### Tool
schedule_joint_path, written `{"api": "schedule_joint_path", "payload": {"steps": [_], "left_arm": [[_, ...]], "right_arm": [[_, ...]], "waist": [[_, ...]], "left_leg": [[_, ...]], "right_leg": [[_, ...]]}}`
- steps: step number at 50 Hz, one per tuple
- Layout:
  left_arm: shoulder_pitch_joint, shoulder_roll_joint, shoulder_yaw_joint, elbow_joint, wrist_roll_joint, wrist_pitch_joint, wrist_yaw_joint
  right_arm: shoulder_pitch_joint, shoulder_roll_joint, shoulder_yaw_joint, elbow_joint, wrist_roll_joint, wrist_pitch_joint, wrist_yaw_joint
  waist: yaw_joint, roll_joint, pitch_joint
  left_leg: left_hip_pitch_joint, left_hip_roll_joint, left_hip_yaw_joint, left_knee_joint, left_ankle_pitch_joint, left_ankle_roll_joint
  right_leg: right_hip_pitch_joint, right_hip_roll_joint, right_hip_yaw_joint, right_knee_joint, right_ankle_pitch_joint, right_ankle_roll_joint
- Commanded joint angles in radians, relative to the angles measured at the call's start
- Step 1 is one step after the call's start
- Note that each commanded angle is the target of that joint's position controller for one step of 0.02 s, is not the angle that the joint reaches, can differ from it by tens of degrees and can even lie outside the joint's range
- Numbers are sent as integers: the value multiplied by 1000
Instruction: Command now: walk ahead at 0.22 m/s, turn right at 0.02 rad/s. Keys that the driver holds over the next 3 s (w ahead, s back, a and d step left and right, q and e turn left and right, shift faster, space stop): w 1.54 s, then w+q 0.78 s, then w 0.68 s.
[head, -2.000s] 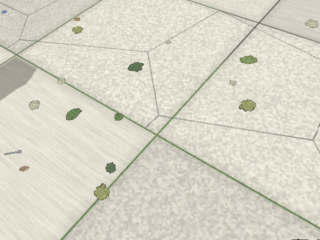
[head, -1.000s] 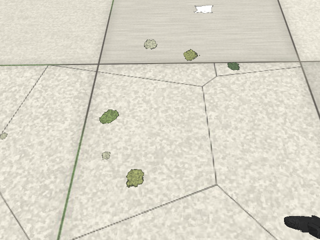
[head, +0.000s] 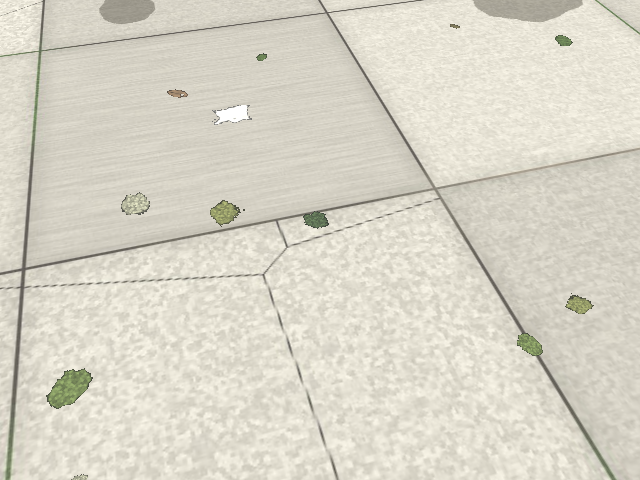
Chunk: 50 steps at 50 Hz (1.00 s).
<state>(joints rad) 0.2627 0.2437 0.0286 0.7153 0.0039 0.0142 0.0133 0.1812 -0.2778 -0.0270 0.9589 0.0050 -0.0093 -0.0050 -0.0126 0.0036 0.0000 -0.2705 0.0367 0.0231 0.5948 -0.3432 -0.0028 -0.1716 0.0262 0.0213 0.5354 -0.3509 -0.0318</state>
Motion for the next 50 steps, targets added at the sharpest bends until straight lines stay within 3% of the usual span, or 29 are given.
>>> {"api": "schedule_joint_path", "payload": {"steps": [1, 3, 5, 6, 7, 8, 9, 10, 12, 13, 16, 19, 22, 25, 27, 28, 29, 30, 31, 32, 33, 34, 35, 36, 39, 43, 46, 50], "left_arm": [[56, 195, 60, -29, -14, -29, 11], [28, 179, 59, -27, -21, -44, 10], [-51, 166, 55, -43, -25, -44, 6], [-96, 123, 43, -65, -19, -49, 5], [-106, 75, 31, -104, -13, -66, 7], [-99, 121, 43, -105, -28, -84, 15], [-62, 143, 51, -89, -48, -98, 10], [-50, 137, 49, -75, -50, -105, 4], [-89, 138, 57, -74, -28, -109, -5], [-88, 124, 56, -74, -23, -106, -14], [-138, 78, 42, -93, -18, -96, -28], [-253, 42, 22, -129, -24, -101, -37], [-331, 54, 21, -152, -32, -107, -49], [-356, 81, 27, -165, -33, -113, -61], [-282, 122, 45, -147, -27, -113, -60], [-161, 154, 64, -112, -26, -110, -54], [10, 190, 84, -60, -27, -103, -42], [186, 265, 101, -21, -16, -92, -25], [177, 289, 95, -5, -7, -98, -41], [134, 182, 71, -9, -15, -100, -40], [49, 155, 60, -11, -17, -104, -38], [-14, 147, 56, -13, -13, -109, -41], [-53, 128, 52, -12, -3, -116, -45], [-72, 113, 48, -6, 6, -122, -46], [-62, 117, 48, 30, -7, -139, -47], [-5, 157, 56, 70, -7, -131, -27], [47, 182, 59, 97, -16, -123, -17], [122, 194, 62, 149, -26, -104, -13]], "right_arm": [[-126, -92, -20, -94, 19, -49, 10], [-83, -89, -21, -78, 30, -76, 30], [80, -102, -34, 5, 24, -87, 40], [179, -151, -52, 38, 17, -87, 38], [280, -258, -80, 56, 17, -87, 36], [296, -234, -70, 44, 4, -92, 36], [242, -180, -53, 24, 2, -99, 31], [200, -154, -48, 6, 3, -102, 27], [158, -109, -29, -10, 0, -97, 25], [164, -95, -22, -10, -3, -91, 25], [187, -119, -22, -8, -3, -78, 14], [202, -148, -23, -11, -3, -71, -1], [257, -160, -26, 3, 7, -69, -5], [268, -164, -34, 12, 16, -62, -5], [255, -187, -45, 5, 13, -55, -6], [240, -193, -49, 0, 9, -47, -7], [233, -179, -43, -9, 1, -41, -9], [253, -119, -23, -42, -27, -43, -11], [395, 14, 12, -39, -5, -66, 3], [280, -126, -21, -47, 26, -89, 13], [169, -163, -35, -88, 46, -103, 16], [126, -142, -31, -97, 38, -108, 8], [120, -128, -35, -97, 21, -105, 4], [151, -112, -35, -91, 17, -94, 5], [149, -72, -30, -100, 9, -62, 0], [-8, -69, -26, -160, -6, -62, 3], [-124, -47, -15, -191, -3, -76, 15], [-227, -59, -12, -236, 9, -84, 34]], "waist": [[45, -182, 142], [11, -168, 125], [-71, -115, 56], [-110, -30, 36], [-121, 232, 5], [-136, 243, -3], [-95, 144, 38], [-70, 106, 49], [-51, 68, 77], [-44, 84, 70], [-47, 74, 72], [-74, 74, 99], [-93, 81, 129], [-65, 84, 131], [-3, 108, 54], [69, 115, -28], [150, 105, -133], [185, -65, -289], [82, -323, -434], [120, -191, -302], [102, -138, -136], [67, -36, -69], [34, -24, -30], [0, -53, -34], [-26, -58, 1], [11, -41, 61], [56, -35, 72], [87, -40, 84]], "left_leg": [[-242, -6, 0, 124, -105, 58], [-210, 14, -13, 48, -113, 98], [121, -32, 24, -107, 91, 99], [236, 43, -102, -172, 37, 121], [402, 227, -453, -310, -66, 226], [459, 349, -690, -397, -69, 318], [454, 342, -627, -384, -53, 307], [446, 306, -541, -383, -58, 275], [389, 254, -390, -412, 93, 220], [359, 220, -321, -424, 180, 203], [307, 176, -191, -448, 387, 199], [221, 140, -109, -481, 407, 182], [224, 166, -99, -501, 376, 185], [321, 212, -91, -450, 485, 168], [377, 220, -74, -326, 798, 148], [368, 199, -49, -178, 962, 131], [257, 158, -25, 31, 955, 102], [10, 81, 3, 373, 544, 77], [-301, -105, -99, 672, -219, 39], [-409, -46, -173, 756, -206, 55], [-451, 3, -134, 739, -105, 69], [-410, 52, -115, 691, -12, 65], [-369, 82, -111, 638, 42, 58], [-310, 106, -121, 612, 74, 53], [-303, 126, -102, 520, 99, 23], [-396, 126, -84, 271, 313, -13], [-332, 82, -38, 68, 462, -13], [-360, 58, -47, -46, 443, 9]], "right_leg": [[-23, -294, 429, -342, -345, -196], [7, -293, 384, -309, -218, -184], [-139, -197, 233, -217, -69, -119], [-236, -114, 118, -55, 6, -62], [-439, 27, -40, 277, -22, 23], [-589, 34, 40, 506, -234, 37], [-652, -21, 95, 615, -189, 17], [-685, -61, 84, 635, -94, -1], [-681, -121, 59, 579, 56, -12], [-640, -128, 39, 547, 100, -4], [-601, -123, -19, 413, 188, 32], [-502, -97, -56, 179, 331, 45], [-444, -72, -65, 55, 409, 37], [-435, -65, -44, -9, 378, -7], [-312, -25, -66, -9, 315, -45], [-153, 6, -89, -14, 302, -75], [100, -8, -75, -4, 310, -107], [418, -229, 191, 31, 266, -167], [632, -429, 715, -168, -35, -326], [526, -387, 714, -259, -156, -273], [369, -353, 545, -281, -86, -231], [223, -316, 430, -306, 67, -215], [122, -276, 337, -327, 183, -208], [64, -252, 283, -355, 228, -205], [-28, -237, 192, -419, 287, -225], [-27, -209, 108, -452, 318, -214], [-21, -184, 42, -449, 331, -183], [129, -241, 52, -392, 346, -172]]}}
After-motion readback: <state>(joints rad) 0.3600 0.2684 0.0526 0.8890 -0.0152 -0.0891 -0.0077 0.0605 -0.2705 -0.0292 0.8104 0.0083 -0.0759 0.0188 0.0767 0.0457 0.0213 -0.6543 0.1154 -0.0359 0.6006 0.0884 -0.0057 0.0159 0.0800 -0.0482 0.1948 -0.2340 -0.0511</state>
